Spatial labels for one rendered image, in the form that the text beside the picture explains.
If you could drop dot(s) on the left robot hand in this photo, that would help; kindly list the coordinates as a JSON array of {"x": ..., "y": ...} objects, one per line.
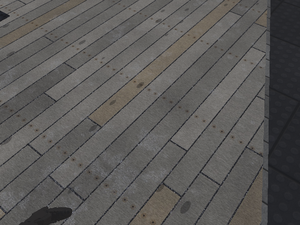
[{"x": 46, "y": 216}]

